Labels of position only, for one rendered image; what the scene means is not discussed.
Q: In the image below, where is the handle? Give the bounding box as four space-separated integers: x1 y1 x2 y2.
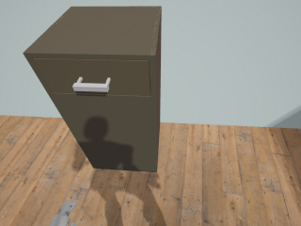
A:
72 77 111 92

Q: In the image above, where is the cabinet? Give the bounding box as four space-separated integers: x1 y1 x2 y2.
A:
23 6 162 172

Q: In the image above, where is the drawer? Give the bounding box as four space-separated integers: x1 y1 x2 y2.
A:
33 57 151 96

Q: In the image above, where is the robot left hand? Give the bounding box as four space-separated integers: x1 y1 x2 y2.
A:
49 200 77 226

